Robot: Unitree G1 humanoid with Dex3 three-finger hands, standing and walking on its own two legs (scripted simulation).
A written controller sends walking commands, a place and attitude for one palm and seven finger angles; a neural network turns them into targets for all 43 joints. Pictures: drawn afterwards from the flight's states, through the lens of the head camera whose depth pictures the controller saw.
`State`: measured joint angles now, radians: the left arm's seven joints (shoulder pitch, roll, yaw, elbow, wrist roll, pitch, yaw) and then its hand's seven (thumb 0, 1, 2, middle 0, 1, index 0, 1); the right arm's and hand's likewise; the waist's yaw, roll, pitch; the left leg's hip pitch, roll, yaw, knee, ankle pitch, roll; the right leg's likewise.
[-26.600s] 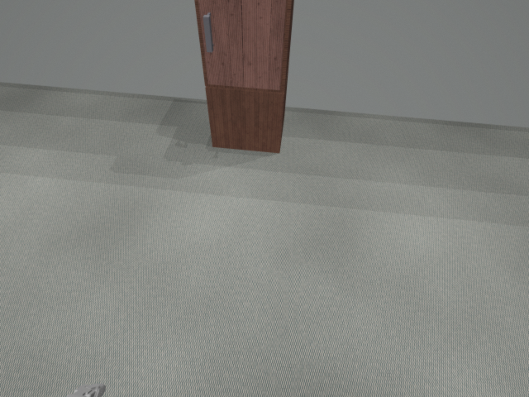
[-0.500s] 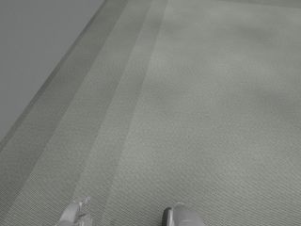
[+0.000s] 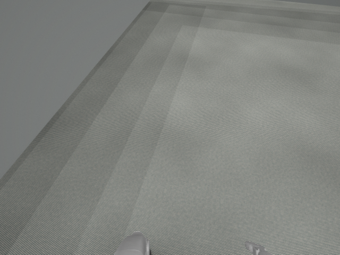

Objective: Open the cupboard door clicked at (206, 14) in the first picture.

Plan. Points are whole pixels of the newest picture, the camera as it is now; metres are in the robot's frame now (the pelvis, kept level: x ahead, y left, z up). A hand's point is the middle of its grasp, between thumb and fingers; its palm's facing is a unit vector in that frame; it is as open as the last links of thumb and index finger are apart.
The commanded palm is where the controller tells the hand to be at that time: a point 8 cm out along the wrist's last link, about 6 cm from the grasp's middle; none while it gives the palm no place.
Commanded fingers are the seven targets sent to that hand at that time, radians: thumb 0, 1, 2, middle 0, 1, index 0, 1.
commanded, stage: walk to a spot facing it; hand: left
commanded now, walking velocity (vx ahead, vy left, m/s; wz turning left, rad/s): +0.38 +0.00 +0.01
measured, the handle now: out of the picture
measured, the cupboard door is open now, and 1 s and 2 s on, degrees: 52 52 52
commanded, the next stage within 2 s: turn to face it in 0.18 s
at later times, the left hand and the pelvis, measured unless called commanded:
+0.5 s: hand (127, 180) +0.35 +0.18 -0.17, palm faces +0.00 -0.96 -0.29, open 7.3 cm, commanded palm none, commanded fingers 0.00 0.90 0.90 -0.20 -0.30 -0.20 -0.30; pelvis +0.24 -0.03 -0.02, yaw +2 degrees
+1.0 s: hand (123, 182) +0.35 +0.19 -0.17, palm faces +0.35 -0.90 -0.26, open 7.3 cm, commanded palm none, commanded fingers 0.00 0.90 0.90 -0.20 -0.30 -0.20 -0.30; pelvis +0.33 -0.04 -0.01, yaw +19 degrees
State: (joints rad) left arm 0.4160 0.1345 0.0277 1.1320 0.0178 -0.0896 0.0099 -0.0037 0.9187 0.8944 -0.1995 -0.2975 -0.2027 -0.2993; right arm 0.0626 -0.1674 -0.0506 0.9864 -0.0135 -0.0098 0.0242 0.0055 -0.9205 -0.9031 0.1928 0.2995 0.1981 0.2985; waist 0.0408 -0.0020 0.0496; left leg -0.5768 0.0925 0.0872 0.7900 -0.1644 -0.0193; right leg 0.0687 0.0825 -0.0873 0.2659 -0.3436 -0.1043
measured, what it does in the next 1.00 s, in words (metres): walks ahead, turning left: left foot, then right foot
